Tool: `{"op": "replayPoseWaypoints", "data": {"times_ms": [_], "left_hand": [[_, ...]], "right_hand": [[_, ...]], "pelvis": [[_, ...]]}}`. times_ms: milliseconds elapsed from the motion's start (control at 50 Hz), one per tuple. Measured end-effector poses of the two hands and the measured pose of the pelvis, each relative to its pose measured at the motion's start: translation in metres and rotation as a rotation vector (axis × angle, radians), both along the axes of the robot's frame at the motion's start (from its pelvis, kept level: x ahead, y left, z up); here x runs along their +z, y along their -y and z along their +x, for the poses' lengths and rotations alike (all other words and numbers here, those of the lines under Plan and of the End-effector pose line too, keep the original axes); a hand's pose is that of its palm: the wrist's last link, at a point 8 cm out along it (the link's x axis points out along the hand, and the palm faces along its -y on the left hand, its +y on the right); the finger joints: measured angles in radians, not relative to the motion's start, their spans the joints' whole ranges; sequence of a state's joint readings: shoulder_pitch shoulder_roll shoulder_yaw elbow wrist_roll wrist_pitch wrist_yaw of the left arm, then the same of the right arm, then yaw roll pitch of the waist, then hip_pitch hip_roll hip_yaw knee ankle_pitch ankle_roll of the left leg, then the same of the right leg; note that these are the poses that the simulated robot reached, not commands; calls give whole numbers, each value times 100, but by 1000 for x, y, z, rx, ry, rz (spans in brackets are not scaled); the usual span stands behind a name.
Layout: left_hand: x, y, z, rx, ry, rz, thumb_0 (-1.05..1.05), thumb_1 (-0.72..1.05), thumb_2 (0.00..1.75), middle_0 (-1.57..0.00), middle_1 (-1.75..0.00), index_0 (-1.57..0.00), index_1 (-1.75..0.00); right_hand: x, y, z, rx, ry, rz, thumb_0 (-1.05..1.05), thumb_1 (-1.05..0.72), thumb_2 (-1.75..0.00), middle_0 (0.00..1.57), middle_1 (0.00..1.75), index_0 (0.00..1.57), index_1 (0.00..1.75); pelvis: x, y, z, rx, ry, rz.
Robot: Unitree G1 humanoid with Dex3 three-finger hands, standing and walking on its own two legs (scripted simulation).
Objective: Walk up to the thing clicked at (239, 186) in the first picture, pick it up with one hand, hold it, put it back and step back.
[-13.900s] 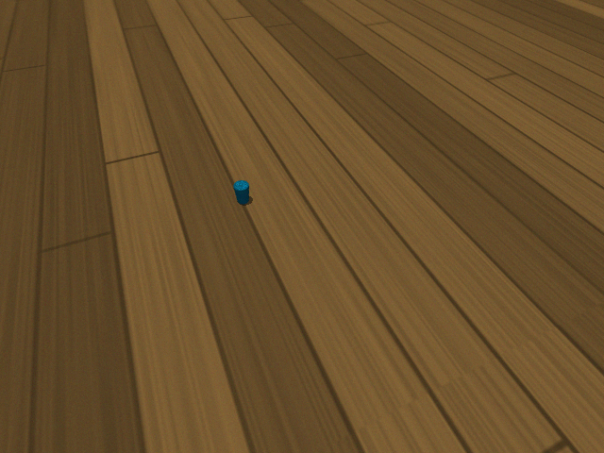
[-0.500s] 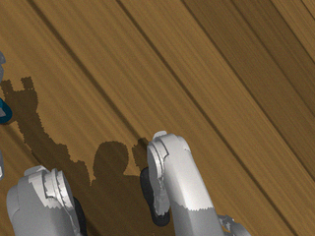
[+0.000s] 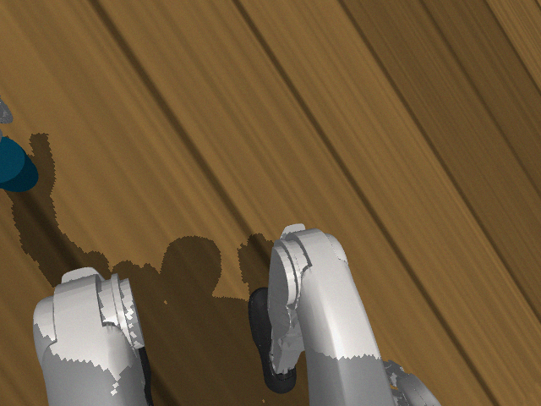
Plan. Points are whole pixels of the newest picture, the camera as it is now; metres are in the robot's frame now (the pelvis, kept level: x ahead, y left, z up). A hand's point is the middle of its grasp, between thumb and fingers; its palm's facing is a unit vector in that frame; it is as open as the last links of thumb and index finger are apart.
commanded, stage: rest palm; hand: left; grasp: from above
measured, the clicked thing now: (8, 168) +0.49 +0.31 -0.27
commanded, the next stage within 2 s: close in 0.80 s
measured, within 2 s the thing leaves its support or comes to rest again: neither
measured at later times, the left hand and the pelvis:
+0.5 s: hand (2, 170) +0.48 +0.30 -0.23, palm faces -0.47 -0.12 -0.88, open 14.0 cm; pelvis +0.00 +0.00 -0.01, yaw -2 degrees
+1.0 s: hand (2, 174) +0.47 +0.30 -0.24, palm faces -0.45 -0.13 -0.88, open 13.5 cm; pelvis +0.00 +0.00 -0.01, yaw -3 degrees
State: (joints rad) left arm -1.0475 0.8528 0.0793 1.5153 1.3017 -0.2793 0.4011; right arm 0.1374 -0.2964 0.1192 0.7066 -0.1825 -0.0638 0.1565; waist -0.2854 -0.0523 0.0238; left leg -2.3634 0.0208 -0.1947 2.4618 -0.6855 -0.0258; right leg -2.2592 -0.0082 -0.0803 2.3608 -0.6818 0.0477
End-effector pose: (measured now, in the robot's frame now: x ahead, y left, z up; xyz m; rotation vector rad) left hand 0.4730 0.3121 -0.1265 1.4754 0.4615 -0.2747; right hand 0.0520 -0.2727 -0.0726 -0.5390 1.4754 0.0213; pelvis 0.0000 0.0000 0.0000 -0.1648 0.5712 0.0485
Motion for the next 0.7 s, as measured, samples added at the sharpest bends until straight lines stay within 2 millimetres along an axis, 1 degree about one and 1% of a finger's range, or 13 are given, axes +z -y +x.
{"op": "replayPoseWaypoints", "data": {"times_ms": [80,140,340,460,580,700], "left_hand": [[-5,4,3,15,15,4,0,-49,110,-11,-109,-11,-109],[-11,6,4,34,3,14,0,-49,109,-11,-108,-11,-108],[-31,13,8,65,-18,21,0,-50,106,-10,-105,-9,-105],[-40,12,10,82,-26,15,0,-52,104,-9,-103,-8,-103],[-49,6,10,100,-28,9,0,-52,104,-9,-101,-8,-102],[-55,4,10,91,-25,6,0,-52,106,-10,-101,-8,-103]], "right_hand": [[3,0,5,11,26,-9,0,-91,-89,20,30,20,29],[3,-2,3,16,33,-6,0,-91,-89,20,30,20,29],[0,-12,-23,5,-20,32,0,-91,-89,20,30,20,29],[0,-17,-35,5,-57,47,0,-90,-89,20,30,20,29],[2,-16,-37,18,-78,46,0,-90,-89,20,30,20,30],[4,-12,-33,42,-92,37,0,-91,-89,20,30,20,29]], "pelvis": [[-2,-1,1,-3,-1,-3],[-3,-2,0,-5,2,-4],[-8,-2,0,-19,10,-9],[-10,-2,2,-25,15,-14],[-12,-2,3,-30,21,-19],[-13,-3,5,-33,26,-26]]}}
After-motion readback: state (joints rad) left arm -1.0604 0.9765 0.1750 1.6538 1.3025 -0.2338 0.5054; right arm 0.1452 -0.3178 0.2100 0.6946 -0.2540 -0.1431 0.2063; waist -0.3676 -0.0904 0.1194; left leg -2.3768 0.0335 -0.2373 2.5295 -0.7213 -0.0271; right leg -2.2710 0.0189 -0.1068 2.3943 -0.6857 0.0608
